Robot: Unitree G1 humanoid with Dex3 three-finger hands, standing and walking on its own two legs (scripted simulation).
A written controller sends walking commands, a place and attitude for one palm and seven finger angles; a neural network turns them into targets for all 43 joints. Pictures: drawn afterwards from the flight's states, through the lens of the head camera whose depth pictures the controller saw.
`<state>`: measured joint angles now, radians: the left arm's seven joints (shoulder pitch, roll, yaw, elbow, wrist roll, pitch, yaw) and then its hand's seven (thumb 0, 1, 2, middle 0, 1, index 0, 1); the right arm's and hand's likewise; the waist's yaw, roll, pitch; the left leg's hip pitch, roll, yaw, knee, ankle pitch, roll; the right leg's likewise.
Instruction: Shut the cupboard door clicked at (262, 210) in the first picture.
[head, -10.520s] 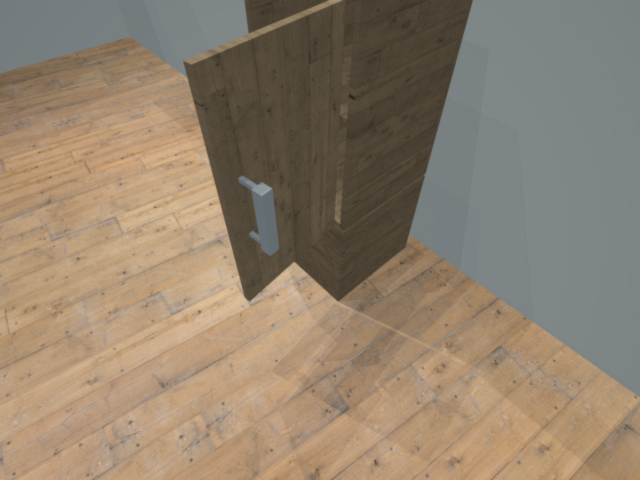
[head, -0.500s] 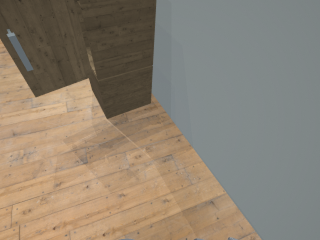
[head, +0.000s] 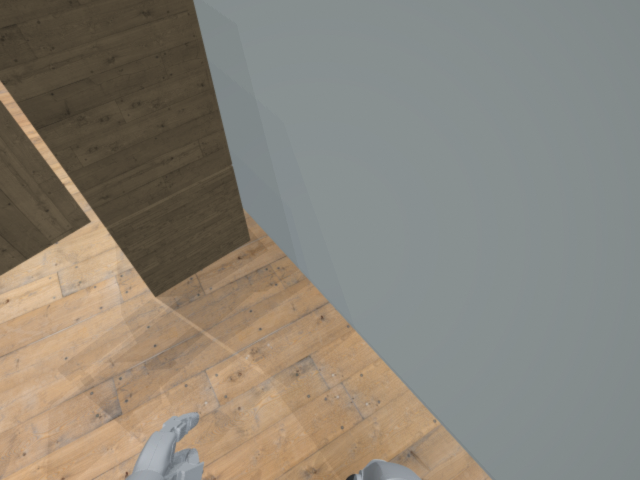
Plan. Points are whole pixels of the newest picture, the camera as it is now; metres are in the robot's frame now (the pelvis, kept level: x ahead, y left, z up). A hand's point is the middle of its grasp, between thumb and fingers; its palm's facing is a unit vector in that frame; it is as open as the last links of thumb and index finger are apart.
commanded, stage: walk to a spot facing it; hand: left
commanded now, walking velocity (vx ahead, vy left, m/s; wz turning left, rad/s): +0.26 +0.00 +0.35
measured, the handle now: out of the picture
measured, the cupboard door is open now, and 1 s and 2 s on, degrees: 98 98 98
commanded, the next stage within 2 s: turn to face it in 0.08 s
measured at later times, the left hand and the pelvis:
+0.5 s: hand out of the picture +0.11 +0.21 -0.19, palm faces +0.27 -0.95 -0.16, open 7.4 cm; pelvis +0.17 +0.04 -0.01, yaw +12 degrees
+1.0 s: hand (165, 383) +0.27 +0.24 -0.14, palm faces +0.43 -0.86 -0.27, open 7.4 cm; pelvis +0.23 -0.01 +0.01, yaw +28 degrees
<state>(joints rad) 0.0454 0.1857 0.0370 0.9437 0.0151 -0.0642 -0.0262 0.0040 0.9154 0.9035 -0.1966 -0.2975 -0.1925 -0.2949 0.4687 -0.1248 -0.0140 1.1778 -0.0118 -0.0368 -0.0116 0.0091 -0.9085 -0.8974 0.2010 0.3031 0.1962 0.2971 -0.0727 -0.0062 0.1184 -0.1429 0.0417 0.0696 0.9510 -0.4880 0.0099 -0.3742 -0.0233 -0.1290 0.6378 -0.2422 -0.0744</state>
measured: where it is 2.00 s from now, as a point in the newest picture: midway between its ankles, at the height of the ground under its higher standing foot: (286, 444)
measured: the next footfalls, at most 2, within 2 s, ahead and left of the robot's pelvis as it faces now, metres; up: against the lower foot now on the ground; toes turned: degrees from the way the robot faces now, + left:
left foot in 0.44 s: +0.25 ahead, +0.13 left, +0.00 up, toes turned +17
right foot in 0.94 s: +0.31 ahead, -0.11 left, +0.00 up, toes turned +26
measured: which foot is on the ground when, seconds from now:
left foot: up 0.00-0.42, down 0.44-0.94, up 0.96-1.00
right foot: down 0.00-0.44, up 0.46-0.92, down 0.94-1.00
